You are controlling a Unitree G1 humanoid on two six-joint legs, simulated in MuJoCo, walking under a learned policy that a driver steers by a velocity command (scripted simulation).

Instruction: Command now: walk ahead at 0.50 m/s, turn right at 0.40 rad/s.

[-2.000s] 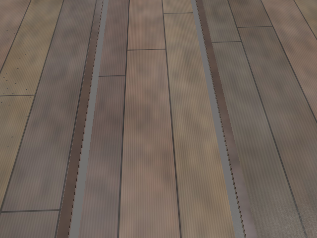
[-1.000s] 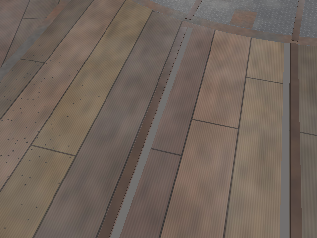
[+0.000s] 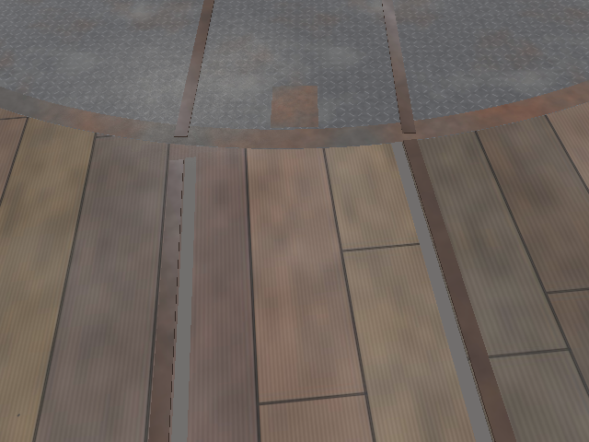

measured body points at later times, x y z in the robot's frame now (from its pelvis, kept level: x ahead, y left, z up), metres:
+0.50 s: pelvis +0.28 +0.05 +0.00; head +0.30 +0.06 +0.45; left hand +0.42 +0.29 -0.13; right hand +0.25 -0.21 -0.13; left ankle +0.25 +0.13 -0.75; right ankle +0.35 -0.10 -0.68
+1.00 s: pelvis +0.54 -0.02 +0.00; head +0.55 -0.04 +0.45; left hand +0.55 +0.24 -0.13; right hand +0.61 -0.28 -0.14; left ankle +0.61 +0.13 -0.67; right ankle +0.51 -0.08 -0.75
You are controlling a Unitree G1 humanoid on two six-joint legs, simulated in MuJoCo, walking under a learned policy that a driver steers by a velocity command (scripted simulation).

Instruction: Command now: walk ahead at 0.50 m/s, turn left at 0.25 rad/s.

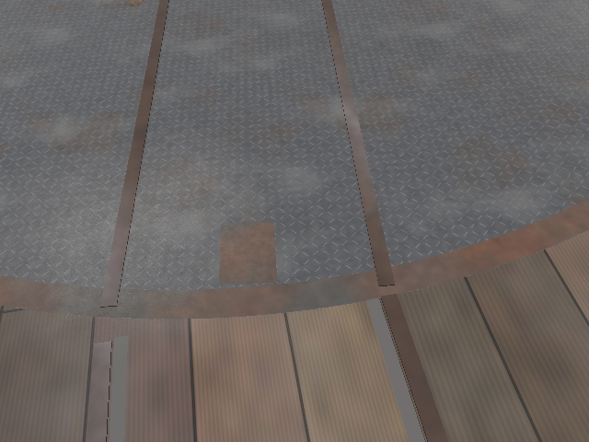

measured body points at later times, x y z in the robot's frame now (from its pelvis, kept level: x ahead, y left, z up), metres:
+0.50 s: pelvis +0.27 +0.07 -0.01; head +0.29 +0.08 +0.44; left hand +0.32 +0.34 -0.13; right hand +0.38 -0.19 -0.14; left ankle +0.26 +0.10 -0.75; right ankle +0.33 -0.09 -0.67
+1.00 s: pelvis +0.56 +0.09 -0.01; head +0.58 +0.09 +0.44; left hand +0.52 +0.37 -0.13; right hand +0.71 -0.13 -0.15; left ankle +0.45 +0.19 -0.66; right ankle +0.61 +0.04 -0.75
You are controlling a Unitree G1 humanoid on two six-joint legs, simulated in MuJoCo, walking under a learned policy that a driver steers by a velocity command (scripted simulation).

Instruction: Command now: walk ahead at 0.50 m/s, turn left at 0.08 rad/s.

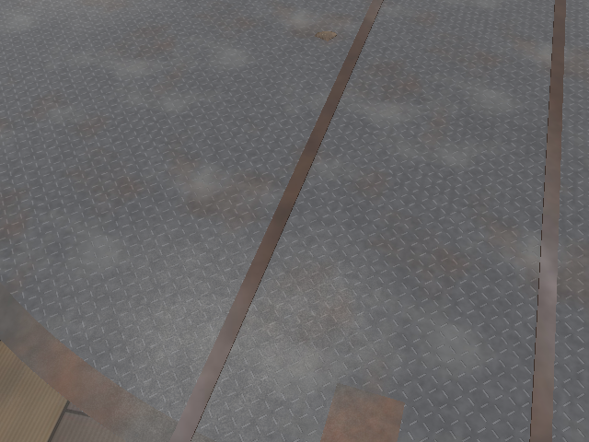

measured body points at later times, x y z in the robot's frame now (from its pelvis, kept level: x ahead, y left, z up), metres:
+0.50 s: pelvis +0.17 +0.03 +0.00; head +0.20 +0.05 +0.45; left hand +0.21 +0.27 -0.16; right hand +0.26 -0.20 -0.14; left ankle +0.25 +0.10 -0.74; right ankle +0.12 -0.10 -0.70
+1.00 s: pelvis +0.17 +0.05 -0.01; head +0.21 +0.06 +0.44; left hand +0.28 +0.31 -0.15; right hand +0.22 -0.24 -0.13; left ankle +0.18 +0.14 -0.75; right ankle +0.17 -0.09 -0.74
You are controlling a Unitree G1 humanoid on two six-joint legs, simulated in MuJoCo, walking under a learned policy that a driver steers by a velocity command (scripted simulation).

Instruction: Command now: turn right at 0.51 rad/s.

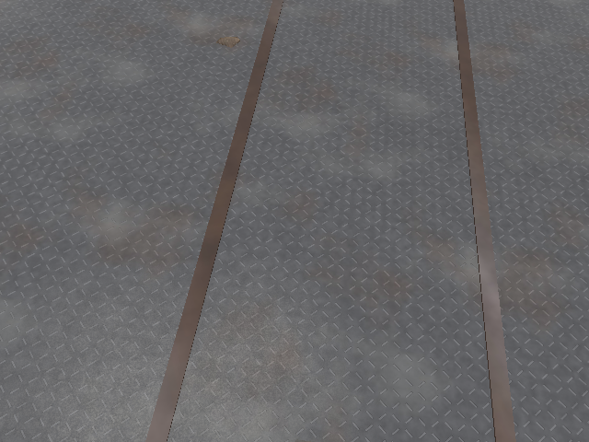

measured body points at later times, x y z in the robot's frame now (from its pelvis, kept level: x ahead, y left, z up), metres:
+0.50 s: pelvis -0.02 -0.02 +0.01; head +0.00 -0.05 +0.45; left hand +0.15 +0.20 -0.11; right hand -0.02 -0.30 -0.14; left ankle -0.01 +0.10 -0.71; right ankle -0.04 -0.11 -0.73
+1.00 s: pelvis -0.02 -0.01 +0.01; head -0.03 -0.01 +0.46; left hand +0.08 +0.23 -0.14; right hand -0.08 -0.26 -0.14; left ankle -0.03 +0.11 -0.73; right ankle -0.05 -0.10 -0.72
